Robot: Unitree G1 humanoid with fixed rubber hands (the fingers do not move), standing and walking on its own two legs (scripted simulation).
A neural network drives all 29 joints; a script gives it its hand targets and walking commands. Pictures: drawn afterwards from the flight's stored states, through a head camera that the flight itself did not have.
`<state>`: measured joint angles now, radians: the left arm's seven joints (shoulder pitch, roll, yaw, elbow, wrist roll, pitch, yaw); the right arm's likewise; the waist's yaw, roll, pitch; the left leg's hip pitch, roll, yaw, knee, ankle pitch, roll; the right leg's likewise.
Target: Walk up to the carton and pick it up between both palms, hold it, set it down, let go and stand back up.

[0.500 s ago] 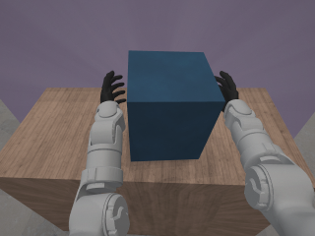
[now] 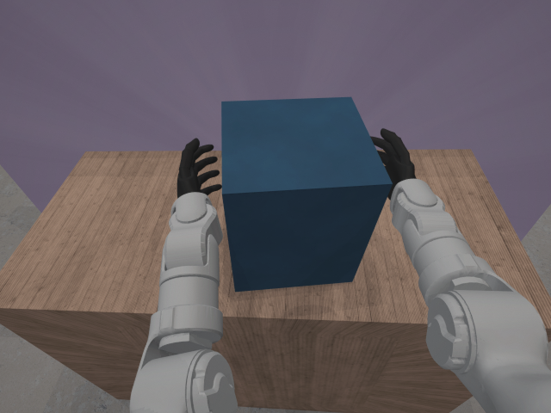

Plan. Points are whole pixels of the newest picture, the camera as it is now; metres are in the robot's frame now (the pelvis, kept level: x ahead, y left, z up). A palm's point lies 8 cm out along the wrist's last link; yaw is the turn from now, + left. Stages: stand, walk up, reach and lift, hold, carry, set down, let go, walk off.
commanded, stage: set down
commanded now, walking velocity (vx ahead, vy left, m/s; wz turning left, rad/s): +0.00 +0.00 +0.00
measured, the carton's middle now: (291, 197) +0.46 +0.01 +0.07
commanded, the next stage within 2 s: none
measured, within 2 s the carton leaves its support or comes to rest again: rests again in 1.70 s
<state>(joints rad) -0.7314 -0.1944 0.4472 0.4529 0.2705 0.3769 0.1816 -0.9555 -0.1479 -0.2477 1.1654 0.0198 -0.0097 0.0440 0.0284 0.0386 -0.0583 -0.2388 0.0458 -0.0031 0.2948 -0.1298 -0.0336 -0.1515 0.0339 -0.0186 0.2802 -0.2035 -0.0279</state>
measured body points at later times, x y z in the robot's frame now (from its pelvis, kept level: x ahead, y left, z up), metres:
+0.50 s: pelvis +0.00 +0.00 +0.00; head +0.03 -0.02 +0.45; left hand +0.41 +0.15 +0.12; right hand +0.45 -0.15 +0.10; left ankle +0.01 +0.15 -0.75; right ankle -0.04 -0.09 -0.75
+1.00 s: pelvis +0.01 +0.00 +0.00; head +0.04 -0.02 +0.45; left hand +0.40 +0.15 +0.10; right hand +0.45 -0.15 +0.09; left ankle +0.01 +0.14 -0.75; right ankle -0.04 -0.09 -0.75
